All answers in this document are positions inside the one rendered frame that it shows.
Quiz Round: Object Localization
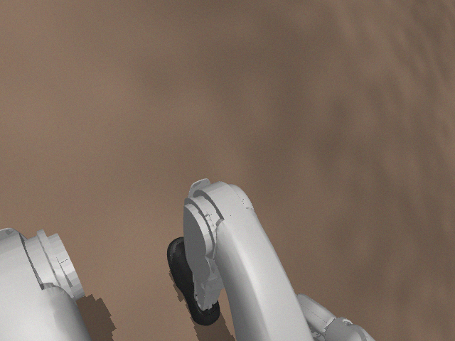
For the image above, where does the right robot arm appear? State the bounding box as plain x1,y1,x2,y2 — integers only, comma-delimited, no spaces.
324,317,375,341

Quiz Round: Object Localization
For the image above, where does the right robot hand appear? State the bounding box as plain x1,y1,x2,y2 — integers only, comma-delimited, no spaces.
296,293,337,341

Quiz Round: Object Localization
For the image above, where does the right robot foot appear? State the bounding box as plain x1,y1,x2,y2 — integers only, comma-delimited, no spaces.
167,237,220,326

